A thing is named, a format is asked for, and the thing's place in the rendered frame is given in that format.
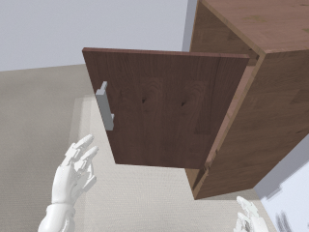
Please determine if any right robot hand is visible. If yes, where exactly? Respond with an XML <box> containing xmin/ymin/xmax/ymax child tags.
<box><xmin>233</xmin><ymin>196</ymin><xmax>270</xmax><ymax>232</ymax></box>

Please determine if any robot left forearm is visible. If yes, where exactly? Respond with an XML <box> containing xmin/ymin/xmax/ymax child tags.
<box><xmin>38</xmin><ymin>202</ymin><xmax>76</xmax><ymax>232</ymax></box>

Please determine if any left robot hand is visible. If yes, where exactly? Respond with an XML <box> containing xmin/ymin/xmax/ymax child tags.
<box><xmin>51</xmin><ymin>134</ymin><xmax>99</xmax><ymax>207</ymax></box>

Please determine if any handle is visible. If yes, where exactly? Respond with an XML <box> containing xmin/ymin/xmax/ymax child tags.
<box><xmin>96</xmin><ymin>81</ymin><xmax>115</xmax><ymax>131</ymax></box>

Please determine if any cupboard door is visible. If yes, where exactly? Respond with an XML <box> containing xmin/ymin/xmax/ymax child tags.
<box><xmin>82</xmin><ymin>47</ymin><xmax>250</xmax><ymax>170</ymax></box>

